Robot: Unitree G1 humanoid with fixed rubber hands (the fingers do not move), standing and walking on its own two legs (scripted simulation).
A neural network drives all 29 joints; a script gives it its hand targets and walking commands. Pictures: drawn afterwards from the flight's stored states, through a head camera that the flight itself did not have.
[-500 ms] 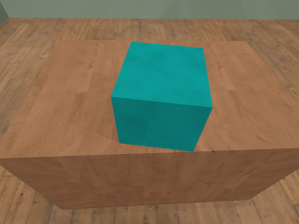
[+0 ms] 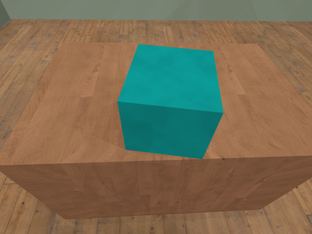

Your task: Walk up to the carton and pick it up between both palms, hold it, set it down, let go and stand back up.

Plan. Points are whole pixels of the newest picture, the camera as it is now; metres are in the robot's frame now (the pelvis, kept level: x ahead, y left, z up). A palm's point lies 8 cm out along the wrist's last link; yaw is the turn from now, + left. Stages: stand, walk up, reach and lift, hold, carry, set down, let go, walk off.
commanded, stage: walk up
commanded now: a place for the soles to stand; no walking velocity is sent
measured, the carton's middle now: (169, 100) +0.53 -0.03 +0.04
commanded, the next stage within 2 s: none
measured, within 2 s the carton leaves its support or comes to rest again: neither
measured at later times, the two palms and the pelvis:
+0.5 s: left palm out of the picture +0.09 +0.31 -0.10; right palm out of the picture +0.08 -0.31 -0.09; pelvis +0.00 +0.00 +0.00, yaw +0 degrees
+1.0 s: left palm out of the picture +0.09 +0.31 -0.10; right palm out of the picture +0.08 -0.31 -0.08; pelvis +0.00 +0.00 +0.00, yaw +0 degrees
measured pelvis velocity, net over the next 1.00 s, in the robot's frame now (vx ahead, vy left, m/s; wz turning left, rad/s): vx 0.00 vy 0.00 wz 0.00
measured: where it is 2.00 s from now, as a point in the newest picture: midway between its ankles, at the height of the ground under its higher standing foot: outside the picture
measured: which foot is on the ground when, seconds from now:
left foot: down 0.00-1.00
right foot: down 0.00-1.00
